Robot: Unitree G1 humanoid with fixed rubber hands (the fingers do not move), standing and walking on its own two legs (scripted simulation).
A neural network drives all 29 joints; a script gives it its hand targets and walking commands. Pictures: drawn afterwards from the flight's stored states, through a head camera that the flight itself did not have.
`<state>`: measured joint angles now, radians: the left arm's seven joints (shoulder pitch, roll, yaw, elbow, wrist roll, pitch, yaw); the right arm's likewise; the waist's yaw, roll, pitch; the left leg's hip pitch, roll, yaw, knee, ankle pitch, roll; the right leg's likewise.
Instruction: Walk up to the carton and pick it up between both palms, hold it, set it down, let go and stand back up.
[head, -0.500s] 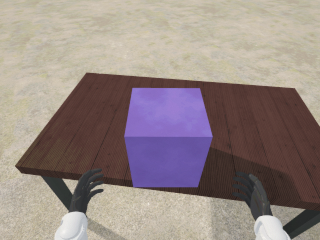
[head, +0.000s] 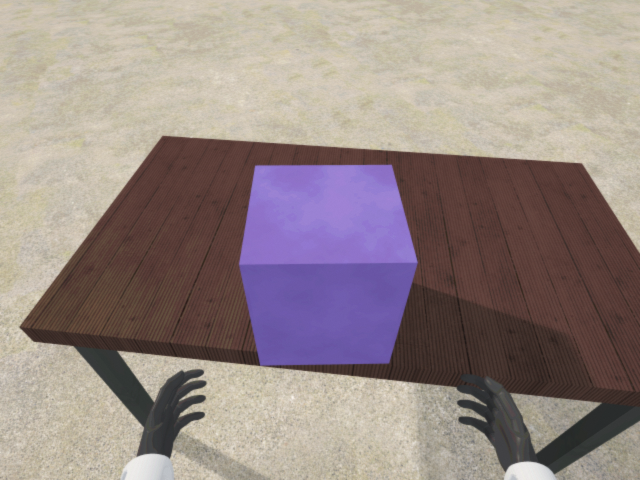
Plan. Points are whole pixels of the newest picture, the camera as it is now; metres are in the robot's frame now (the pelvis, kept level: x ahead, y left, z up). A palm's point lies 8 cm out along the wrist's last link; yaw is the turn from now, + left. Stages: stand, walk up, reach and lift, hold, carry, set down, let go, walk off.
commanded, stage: set down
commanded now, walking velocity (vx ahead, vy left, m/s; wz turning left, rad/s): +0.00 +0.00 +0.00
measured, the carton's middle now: (324, 267) +0.45 +0.03 +0.00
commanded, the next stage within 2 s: let go in 0.78 s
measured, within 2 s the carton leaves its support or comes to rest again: neither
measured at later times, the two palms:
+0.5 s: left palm (152, 475) +0.17 +0.23 -0.07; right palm out of the picture +0.18 -0.21 -0.06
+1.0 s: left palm out of the picture +0.16 +0.23 -0.08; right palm out of the picture +0.16 -0.22 -0.09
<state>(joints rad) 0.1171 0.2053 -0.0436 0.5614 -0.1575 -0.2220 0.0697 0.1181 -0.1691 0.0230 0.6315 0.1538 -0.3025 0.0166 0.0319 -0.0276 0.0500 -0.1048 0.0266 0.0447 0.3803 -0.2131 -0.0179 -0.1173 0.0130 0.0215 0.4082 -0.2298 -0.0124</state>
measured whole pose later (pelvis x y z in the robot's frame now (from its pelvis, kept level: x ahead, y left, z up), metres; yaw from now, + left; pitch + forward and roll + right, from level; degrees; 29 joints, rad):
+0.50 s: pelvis +0.01 +0.01 +0.00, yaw +0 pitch -4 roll +0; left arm 0.23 0.19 0.00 0.49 -0.04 -0.01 0.04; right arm 0.20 -0.16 0.00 0.66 0.06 -0.24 0.02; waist 0.03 -0.02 0.07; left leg -0.06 0.03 0.05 0.34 -0.21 -0.01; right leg -0.06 0.02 0.02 0.33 -0.21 -0.01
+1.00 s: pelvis +0.01 +0.00 +0.00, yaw +0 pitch -4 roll +0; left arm 0.19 0.20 -0.01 0.52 -0.02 0.12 0.02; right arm 0.15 -0.16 -0.05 0.76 -0.04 -0.21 0.02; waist 0.01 -0.01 0.11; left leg -0.08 0.03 0.05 0.38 -0.23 -0.01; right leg -0.08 0.02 0.02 0.37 -0.22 -0.01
